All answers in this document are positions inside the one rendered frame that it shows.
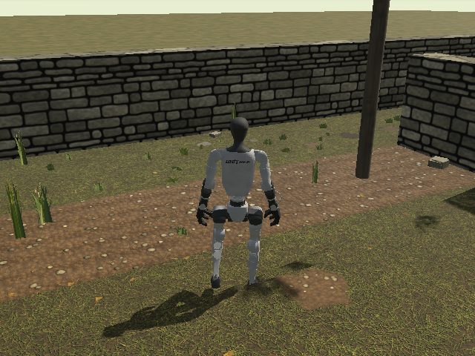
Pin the right robot hand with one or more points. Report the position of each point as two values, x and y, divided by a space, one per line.
275 214

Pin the robot head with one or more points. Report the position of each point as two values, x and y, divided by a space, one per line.
239 127

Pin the robot left upper arm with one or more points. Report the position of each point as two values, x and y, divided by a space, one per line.
211 168

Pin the left robot hand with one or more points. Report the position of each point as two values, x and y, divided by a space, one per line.
201 214

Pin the left robot foot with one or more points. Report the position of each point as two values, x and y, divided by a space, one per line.
215 282

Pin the right robot forearm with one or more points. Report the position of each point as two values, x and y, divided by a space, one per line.
271 198

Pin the left robot forearm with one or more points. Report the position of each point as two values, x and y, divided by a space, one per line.
204 197

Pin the robot right upper arm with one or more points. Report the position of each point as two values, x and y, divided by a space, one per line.
262 158

